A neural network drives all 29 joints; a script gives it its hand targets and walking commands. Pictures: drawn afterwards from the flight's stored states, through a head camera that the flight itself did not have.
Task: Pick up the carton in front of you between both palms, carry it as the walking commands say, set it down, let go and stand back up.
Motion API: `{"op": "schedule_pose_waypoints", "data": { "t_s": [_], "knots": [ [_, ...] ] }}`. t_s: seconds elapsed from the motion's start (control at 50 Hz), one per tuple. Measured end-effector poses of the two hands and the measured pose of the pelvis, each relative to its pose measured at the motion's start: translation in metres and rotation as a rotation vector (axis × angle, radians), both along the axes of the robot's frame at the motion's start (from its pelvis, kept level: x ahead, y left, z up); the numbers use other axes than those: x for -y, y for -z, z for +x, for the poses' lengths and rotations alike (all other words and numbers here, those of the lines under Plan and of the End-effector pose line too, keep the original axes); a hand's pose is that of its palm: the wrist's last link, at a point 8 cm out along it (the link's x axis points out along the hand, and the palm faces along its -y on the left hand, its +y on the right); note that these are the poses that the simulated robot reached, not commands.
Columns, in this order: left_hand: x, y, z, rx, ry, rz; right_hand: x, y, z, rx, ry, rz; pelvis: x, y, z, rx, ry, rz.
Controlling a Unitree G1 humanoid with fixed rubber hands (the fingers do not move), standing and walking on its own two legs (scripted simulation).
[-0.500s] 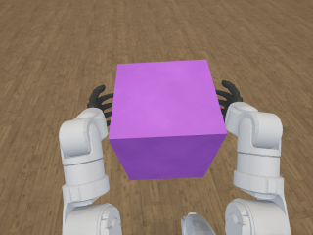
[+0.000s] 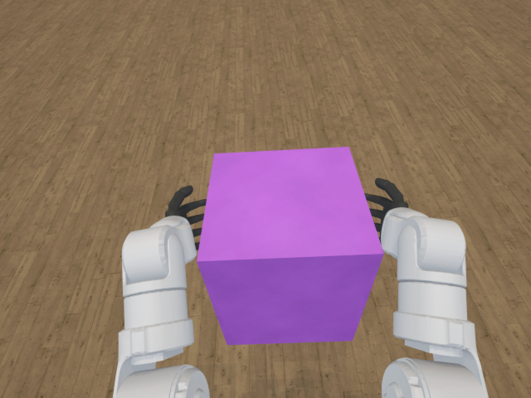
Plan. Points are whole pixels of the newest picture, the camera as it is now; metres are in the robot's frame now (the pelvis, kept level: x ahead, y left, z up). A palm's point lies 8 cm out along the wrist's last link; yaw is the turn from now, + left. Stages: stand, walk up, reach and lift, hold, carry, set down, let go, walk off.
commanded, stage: carry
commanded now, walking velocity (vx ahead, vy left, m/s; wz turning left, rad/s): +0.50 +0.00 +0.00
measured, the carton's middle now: (285, 250) +0.36 -0.01 +0.02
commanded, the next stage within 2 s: none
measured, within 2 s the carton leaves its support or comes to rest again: neither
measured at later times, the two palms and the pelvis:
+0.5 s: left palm (180, 140) +0.59 +0.18 +0.08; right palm (335, 136) +0.57 -0.11 +0.09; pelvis +0.33 +0.05 +0.00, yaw -3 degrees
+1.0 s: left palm (221, 68) +0.89 +0.13 +0.07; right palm (337, 62) +0.90 -0.17 +0.06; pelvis +0.64 -0.02 -0.01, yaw +1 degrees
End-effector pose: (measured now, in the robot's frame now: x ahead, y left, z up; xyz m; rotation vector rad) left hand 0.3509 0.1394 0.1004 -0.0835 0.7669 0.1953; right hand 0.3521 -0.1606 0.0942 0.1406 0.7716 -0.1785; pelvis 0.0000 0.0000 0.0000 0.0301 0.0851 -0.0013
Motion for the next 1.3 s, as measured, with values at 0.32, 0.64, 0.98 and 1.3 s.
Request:
{"op": "schedule_pose_waypoints", "data": {
  "t_s": [0.32,0.64,0.98,1.3],
  "knots": [
    [-0.041,0.019,0.163,0.156,0.035,-0.004,-0.041,0.015,0.157,0.150,-0.011,-0.067,-0.033,0.022,0.232,-0.010,0.028,-0.011],
    [-0.034,0.003,0.313,0.114,0.124,-0.013,-0.036,-0.013,0.288,0.102,0.039,-0.122,-0.040,-0.006,0.417,0.025,0.041,-0.061],
    [0.009,0.033,0.528,0.002,0.023,0.047,0.008,0.034,0.533,-0.001,-0.062,-0.050,0.022,0.009,0.634,0.015,-0.017,-0.023],
    [-0.007,0.000,0.738,0.168,0.065,0.021,-0.007,-0.007,0.731,0.162,-0.017,-0.090,-0.002,0.008,0.848,0.021,0.012,-0.035]
  ]
}}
